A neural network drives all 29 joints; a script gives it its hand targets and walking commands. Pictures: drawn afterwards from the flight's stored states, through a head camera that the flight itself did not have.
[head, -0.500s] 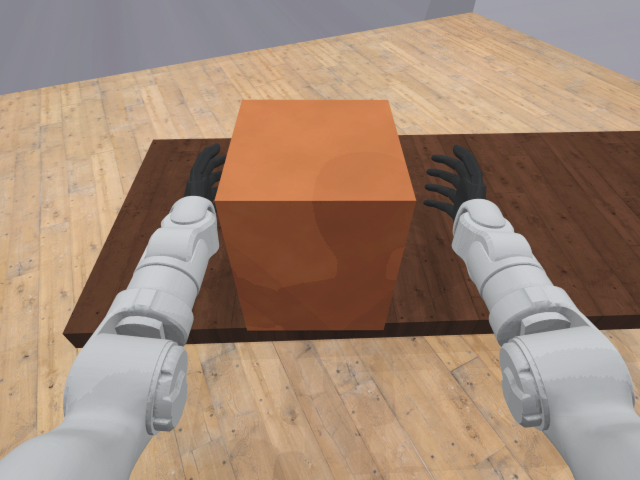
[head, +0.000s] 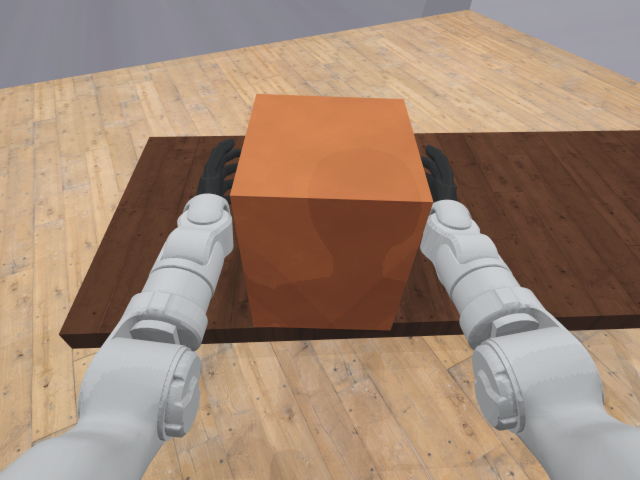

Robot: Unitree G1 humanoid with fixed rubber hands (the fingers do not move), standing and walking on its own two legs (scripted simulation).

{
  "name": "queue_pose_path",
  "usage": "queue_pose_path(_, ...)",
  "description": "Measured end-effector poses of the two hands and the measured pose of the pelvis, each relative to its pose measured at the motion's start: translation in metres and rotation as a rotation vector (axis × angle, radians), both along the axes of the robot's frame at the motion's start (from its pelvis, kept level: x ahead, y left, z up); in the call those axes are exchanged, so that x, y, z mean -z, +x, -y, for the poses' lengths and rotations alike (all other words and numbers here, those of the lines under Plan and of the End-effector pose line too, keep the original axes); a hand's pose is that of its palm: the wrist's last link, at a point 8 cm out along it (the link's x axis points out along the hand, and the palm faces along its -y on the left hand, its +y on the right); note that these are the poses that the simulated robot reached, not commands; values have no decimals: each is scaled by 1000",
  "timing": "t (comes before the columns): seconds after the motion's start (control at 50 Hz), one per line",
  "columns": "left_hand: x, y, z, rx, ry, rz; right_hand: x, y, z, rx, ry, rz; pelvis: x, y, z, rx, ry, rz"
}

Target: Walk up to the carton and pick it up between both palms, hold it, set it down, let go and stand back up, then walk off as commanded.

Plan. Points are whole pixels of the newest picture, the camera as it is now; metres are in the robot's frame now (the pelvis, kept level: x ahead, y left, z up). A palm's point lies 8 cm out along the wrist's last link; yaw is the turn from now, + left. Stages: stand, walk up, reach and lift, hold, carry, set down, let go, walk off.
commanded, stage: reach and lift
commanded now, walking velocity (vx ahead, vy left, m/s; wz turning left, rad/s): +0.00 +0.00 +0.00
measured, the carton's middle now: (326, 216) +0.45 +0.00 +0.10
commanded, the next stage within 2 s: none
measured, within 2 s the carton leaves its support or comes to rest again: leaves its support in 1.06 s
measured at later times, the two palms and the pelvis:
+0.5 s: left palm (214, 199) +0.43 +0.15 +0.15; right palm (439, 204) +0.43 -0.14 +0.14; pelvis +0.00 +0.00 +0.00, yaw +0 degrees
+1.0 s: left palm (215, 201) +0.43 +0.15 +0.15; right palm (442, 203) +0.43 -0.14 +0.14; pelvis +0.00 +0.00 +0.00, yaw +0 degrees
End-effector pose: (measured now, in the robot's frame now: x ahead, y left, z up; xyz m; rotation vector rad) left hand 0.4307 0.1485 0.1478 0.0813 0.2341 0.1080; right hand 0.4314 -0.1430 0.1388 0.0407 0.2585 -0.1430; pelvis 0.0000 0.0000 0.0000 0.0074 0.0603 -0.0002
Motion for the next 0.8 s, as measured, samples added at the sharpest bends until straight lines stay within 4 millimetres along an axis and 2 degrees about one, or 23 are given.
queue_pose_path(0.8, 3, -1, 2, -1, 8, 8, -1, 1, 2, 13, 11, 20, 0, 2, 0, 0, 0, -3)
